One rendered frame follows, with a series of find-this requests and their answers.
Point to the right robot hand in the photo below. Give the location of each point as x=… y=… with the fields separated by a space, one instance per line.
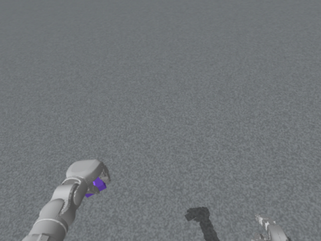
x=275 y=232

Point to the small box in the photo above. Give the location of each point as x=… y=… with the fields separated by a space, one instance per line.
x=98 y=183

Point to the left robot arm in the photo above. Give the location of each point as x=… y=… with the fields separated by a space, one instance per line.
x=59 y=213

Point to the left robot hand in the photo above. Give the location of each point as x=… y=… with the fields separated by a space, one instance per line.
x=89 y=170

